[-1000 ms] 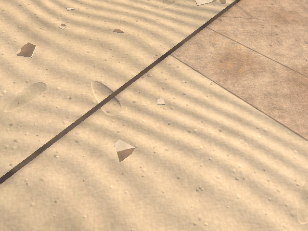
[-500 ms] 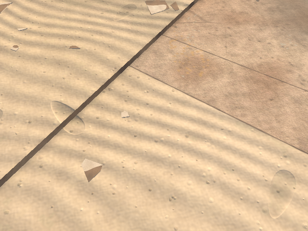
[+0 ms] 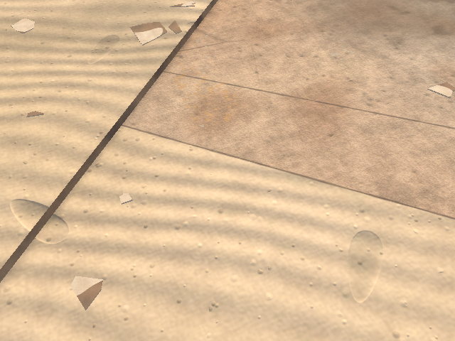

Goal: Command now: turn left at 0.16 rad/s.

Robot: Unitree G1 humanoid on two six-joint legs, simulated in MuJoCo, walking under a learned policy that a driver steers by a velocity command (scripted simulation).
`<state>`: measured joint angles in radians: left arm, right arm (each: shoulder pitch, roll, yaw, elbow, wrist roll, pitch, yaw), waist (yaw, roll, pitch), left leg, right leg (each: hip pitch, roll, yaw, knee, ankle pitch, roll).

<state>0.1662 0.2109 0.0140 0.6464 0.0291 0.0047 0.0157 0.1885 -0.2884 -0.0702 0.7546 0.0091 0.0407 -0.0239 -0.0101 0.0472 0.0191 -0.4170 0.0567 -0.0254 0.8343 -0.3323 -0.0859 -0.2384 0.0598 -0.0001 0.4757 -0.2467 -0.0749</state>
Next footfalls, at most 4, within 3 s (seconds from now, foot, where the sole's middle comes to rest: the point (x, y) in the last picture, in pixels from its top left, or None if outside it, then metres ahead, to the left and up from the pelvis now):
0.18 left None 0.01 0.13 -0.78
0.56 right None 0.09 -0.10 -0.78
0.90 left None -0.03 0.12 -0.78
1.18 right None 0.07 -0.10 -0.78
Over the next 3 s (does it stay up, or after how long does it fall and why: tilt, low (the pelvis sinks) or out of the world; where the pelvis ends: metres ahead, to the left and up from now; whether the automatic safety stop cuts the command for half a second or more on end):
stays up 0.69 0.20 0.00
